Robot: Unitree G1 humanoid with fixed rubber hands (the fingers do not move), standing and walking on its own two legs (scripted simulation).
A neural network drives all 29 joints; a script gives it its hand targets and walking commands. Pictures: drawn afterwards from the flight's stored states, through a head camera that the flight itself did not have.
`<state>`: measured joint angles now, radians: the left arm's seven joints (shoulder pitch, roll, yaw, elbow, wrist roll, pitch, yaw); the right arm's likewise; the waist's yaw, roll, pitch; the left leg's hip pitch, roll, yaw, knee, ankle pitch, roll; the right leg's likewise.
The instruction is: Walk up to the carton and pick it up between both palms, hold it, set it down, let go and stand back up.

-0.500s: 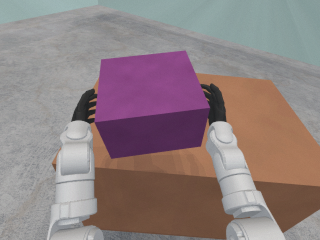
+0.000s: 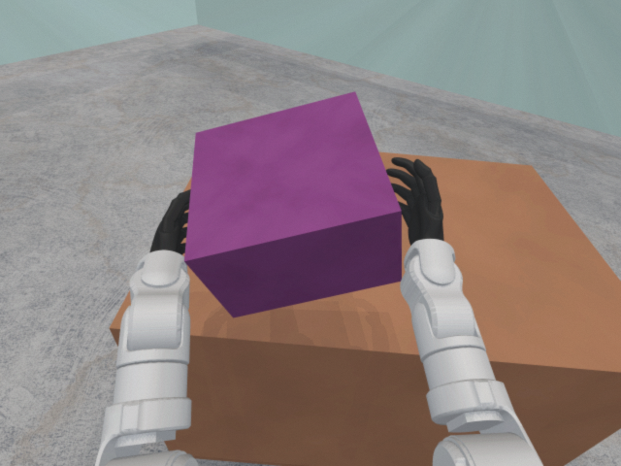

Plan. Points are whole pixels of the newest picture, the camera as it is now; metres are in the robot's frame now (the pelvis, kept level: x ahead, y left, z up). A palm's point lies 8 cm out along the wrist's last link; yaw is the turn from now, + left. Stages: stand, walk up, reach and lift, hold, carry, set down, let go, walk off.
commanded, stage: set down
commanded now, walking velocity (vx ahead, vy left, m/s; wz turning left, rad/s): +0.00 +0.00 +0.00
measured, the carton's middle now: (294, 204) +0.42 +0.00 +0.17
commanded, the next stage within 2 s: none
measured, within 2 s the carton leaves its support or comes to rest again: neither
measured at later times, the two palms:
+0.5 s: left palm (192, 254) +0.39 +0.14 +0.10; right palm (417, 238) +0.38 -0.17 +0.14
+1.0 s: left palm (201, 256) +0.40 +0.13 +0.09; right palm (418, 242) +0.39 -0.18 +0.13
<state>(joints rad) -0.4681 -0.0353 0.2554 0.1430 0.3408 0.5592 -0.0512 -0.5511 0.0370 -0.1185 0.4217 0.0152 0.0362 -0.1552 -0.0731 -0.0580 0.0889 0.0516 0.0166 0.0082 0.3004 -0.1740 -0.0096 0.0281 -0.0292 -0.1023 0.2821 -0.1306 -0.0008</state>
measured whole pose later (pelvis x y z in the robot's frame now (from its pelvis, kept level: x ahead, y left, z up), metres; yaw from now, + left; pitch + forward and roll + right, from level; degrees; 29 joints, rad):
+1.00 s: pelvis +0.03 +0.00 +0.00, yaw +0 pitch -6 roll -1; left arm -0.54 -0.05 0.26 0.58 0.32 0.23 0.03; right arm -0.58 0.03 -0.29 0.76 -0.10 -0.27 -0.10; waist -0.06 -0.03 0.06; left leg 0.01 0.03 0.02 0.29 -0.21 -0.01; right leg 0.00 -0.02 -0.10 0.24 -0.14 0.01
